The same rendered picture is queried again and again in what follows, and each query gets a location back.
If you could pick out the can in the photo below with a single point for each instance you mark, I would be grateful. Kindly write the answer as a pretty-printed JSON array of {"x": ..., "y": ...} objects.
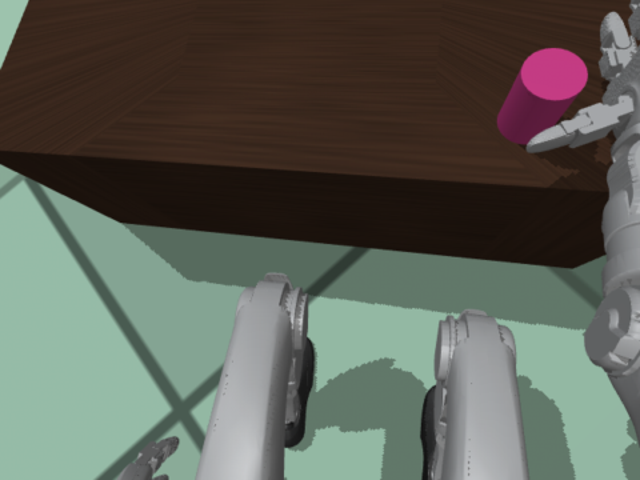
[{"x": 548, "y": 82}]

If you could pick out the right robot hand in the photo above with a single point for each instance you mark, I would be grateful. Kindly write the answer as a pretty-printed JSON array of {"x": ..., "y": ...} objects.
[{"x": 620, "y": 64}]

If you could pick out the right robot foot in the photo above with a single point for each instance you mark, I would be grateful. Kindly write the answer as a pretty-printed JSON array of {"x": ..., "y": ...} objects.
[{"x": 427, "y": 434}]

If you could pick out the left robot foot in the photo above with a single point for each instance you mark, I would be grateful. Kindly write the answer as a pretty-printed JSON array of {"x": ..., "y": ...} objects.
[{"x": 294, "y": 431}]

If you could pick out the right robot arm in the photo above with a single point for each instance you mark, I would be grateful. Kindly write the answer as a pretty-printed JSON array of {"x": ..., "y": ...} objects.
[{"x": 612, "y": 340}]

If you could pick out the left robot hand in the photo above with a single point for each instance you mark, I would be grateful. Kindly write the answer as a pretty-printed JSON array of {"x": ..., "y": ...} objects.
[{"x": 149, "y": 460}]

